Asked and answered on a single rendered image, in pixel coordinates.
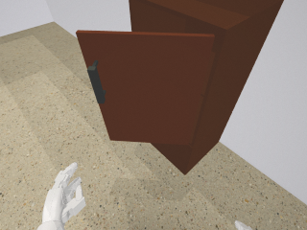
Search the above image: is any cupboard door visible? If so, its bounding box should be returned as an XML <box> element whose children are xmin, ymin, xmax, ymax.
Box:
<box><xmin>76</xmin><ymin>30</ymin><xmax>215</xmax><ymax>146</ymax></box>

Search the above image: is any left robot hand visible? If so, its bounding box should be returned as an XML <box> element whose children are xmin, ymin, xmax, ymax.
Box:
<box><xmin>42</xmin><ymin>162</ymin><xmax>86</xmax><ymax>226</ymax></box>

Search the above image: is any handle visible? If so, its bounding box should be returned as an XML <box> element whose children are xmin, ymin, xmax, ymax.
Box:
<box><xmin>87</xmin><ymin>60</ymin><xmax>106</xmax><ymax>104</ymax></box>

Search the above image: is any right robot hand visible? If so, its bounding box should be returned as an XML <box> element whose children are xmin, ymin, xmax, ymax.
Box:
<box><xmin>235</xmin><ymin>220</ymin><xmax>252</xmax><ymax>230</ymax></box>

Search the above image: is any left robot forearm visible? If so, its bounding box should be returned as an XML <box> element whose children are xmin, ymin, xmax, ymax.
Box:
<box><xmin>36</xmin><ymin>220</ymin><xmax>65</xmax><ymax>230</ymax></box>

